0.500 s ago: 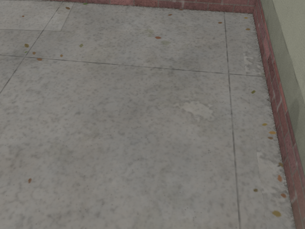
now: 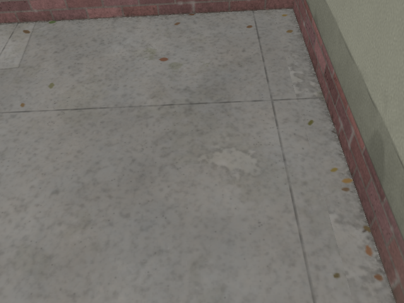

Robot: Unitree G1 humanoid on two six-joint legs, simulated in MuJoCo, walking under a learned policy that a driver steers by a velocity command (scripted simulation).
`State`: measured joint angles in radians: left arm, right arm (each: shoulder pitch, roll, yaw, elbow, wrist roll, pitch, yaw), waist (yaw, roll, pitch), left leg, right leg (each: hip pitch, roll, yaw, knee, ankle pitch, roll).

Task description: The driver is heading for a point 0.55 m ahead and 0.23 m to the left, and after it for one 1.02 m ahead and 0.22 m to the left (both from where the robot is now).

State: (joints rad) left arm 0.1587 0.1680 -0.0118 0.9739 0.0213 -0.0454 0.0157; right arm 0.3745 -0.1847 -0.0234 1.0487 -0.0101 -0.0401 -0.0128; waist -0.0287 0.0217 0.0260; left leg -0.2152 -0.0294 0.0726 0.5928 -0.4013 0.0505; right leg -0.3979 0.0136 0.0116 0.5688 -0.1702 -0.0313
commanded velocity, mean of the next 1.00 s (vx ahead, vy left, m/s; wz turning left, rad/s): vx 0.16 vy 0.00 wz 0.10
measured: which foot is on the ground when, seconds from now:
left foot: down 0.00-0.80, up 0.82-1.00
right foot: down 0.00-1.00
